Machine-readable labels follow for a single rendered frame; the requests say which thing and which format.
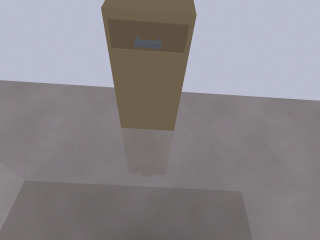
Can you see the handle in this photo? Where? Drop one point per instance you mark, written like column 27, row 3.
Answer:
column 141, row 43

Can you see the cabinet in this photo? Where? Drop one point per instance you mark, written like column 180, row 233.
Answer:
column 148, row 84

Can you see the drawer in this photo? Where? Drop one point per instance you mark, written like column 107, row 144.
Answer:
column 124, row 32

